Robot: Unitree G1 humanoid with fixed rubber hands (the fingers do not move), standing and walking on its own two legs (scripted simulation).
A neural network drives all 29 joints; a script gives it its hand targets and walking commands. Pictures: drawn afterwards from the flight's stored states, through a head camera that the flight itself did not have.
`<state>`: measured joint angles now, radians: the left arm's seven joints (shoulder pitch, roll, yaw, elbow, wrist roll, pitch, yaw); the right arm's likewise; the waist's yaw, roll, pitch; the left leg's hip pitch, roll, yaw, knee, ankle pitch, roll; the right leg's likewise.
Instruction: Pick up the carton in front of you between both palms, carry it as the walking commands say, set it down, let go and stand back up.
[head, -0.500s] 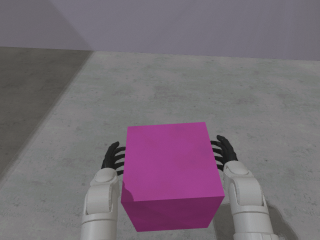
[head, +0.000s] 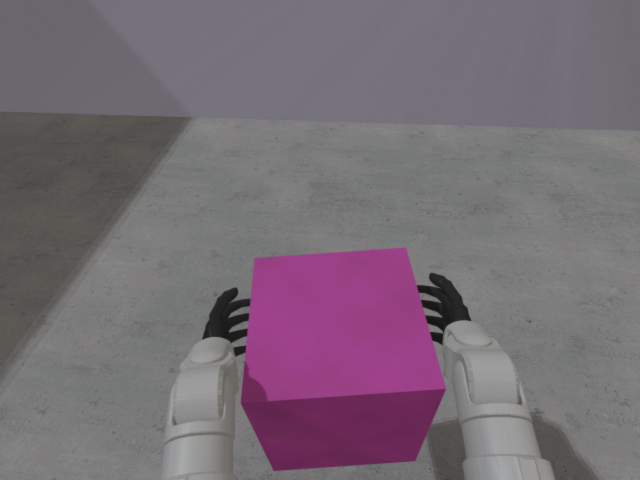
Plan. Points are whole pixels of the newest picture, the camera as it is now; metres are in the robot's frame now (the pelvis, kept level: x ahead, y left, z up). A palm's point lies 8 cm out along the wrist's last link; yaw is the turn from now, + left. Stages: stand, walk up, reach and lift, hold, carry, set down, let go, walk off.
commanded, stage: carry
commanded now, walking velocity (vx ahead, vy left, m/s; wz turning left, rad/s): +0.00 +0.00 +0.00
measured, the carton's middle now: (337, 363) +0.30 +0.00 -0.04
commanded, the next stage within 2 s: none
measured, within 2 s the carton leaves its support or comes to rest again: neither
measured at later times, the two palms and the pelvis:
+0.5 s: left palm (218, 364) +0.26 +0.15 +0.04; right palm (463, 352) +0.26 -0.15 +0.04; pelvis -0.03 +0.00 +0.00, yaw +0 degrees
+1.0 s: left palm (219, 369) +0.25 +0.15 +0.04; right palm (465, 352) +0.26 -0.15 +0.04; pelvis -0.03 -0.01 +0.00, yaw +0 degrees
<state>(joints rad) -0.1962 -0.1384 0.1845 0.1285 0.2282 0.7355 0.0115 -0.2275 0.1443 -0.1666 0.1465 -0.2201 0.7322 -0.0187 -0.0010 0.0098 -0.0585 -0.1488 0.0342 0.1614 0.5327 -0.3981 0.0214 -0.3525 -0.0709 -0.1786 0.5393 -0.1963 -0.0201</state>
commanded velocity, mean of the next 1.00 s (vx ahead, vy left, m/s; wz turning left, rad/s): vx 0.00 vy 0.00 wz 0.00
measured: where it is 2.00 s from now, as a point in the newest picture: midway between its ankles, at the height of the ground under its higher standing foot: outside the picture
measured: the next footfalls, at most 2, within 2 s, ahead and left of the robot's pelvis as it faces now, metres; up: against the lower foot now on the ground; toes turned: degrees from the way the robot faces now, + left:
none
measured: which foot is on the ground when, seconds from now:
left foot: down 0.00-1.00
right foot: down 0.00-1.00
